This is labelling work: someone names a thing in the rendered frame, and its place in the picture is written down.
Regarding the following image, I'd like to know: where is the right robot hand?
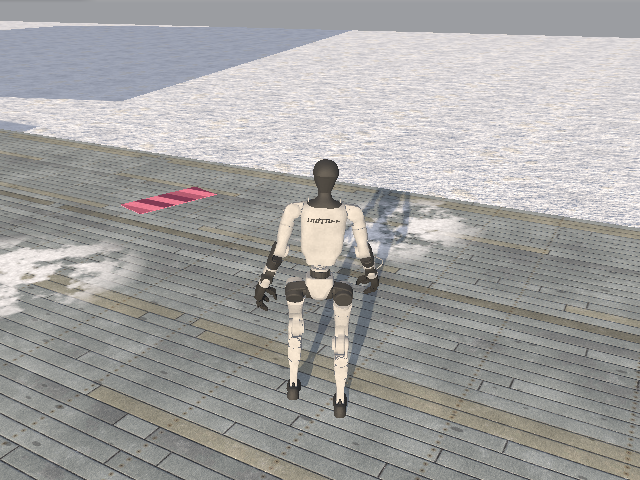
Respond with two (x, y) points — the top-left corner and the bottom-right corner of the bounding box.
(356, 275), (379, 294)

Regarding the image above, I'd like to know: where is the right robot shin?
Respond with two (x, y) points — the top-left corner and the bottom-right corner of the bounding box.
(334, 337), (349, 404)

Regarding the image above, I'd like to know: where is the right robot forearm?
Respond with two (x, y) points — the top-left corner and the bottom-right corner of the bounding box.
(360, 243), (378, 279)

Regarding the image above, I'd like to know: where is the left robot upper arm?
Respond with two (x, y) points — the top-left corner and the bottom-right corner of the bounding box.
(273, 202), (304, 258)

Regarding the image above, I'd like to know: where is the left robot hand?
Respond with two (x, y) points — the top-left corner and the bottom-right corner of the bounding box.
(254, 282), (277, 311)

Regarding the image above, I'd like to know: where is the right robot upper arm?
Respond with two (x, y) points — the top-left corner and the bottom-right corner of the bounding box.
(345, 203), (371, 259)

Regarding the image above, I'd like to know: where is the left robot forearm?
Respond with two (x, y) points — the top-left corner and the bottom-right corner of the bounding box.
(259, 241), (282, 288)

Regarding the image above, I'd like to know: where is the right robot foot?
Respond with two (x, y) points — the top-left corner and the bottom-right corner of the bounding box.
(333, 393), (347, 418)

